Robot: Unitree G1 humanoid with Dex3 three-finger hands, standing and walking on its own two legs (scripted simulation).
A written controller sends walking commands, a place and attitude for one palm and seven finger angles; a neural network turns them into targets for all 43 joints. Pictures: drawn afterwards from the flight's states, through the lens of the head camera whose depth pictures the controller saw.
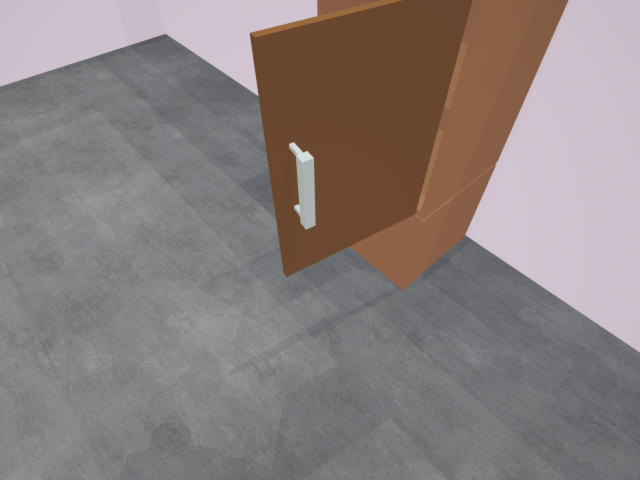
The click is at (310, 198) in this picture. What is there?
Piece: cupboard door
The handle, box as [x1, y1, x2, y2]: [289, 142, 315, 229]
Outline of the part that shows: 293,142 289,144 289,148 296,156 299,204 295,205 294,208 299,214 300,221 306,229 315,225 313,158 307,151 302,152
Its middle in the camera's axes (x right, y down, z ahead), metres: -0.04 -0.10 +0.75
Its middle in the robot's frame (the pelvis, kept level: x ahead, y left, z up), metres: +0.62 +0.07 -0.04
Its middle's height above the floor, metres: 0.74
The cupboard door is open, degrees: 79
